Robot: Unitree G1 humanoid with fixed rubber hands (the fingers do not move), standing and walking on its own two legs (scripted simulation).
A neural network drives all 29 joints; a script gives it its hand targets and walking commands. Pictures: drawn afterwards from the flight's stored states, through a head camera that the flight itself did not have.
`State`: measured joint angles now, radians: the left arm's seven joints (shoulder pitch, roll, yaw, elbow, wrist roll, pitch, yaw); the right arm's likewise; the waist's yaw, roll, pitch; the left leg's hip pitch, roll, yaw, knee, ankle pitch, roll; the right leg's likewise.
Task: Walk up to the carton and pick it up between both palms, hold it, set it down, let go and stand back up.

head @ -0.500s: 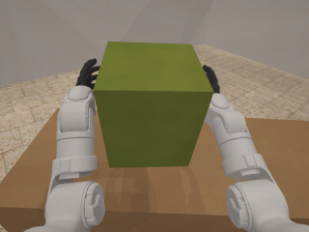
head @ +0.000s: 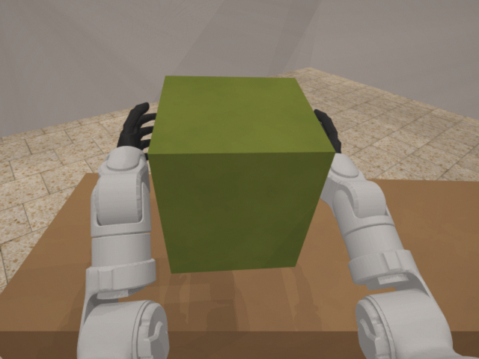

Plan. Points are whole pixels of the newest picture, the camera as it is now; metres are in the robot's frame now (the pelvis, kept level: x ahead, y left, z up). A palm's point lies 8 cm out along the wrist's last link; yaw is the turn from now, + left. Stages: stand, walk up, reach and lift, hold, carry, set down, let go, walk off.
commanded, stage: hold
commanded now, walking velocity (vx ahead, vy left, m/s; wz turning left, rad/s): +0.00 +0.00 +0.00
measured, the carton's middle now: (233, 175) +0.36 -0.01 +0.20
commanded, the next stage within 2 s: set down in 1.18 s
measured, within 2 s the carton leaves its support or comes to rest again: neither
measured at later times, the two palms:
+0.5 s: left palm (133, 150) +0.35 +0.14 +0.25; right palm (327, 152) +0.36 -0.16 +0.24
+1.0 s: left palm (124, 143) +0.35 +0.15 +0.27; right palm (324, 147) +0.36 -0.15 +0.25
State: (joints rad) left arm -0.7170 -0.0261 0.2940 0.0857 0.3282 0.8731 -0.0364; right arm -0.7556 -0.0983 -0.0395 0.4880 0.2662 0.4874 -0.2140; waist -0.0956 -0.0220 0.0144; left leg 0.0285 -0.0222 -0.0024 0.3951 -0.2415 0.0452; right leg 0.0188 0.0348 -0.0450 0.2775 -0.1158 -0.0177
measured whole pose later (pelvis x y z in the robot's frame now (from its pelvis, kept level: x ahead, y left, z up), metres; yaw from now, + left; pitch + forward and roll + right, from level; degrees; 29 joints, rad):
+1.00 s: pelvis -0.02 -0.02 +0.00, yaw +2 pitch -9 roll -1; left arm -0.87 0.04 0.35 0.32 0.31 0.82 -0.04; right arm -0.89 -0.06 -0.13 0.67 0.18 0.47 -0.20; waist -0.07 -0.04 -0.02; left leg -0.01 -0.03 -0.03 0.37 -0.19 0.03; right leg -0.03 0.03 -0.07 0.30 -0.10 -0.04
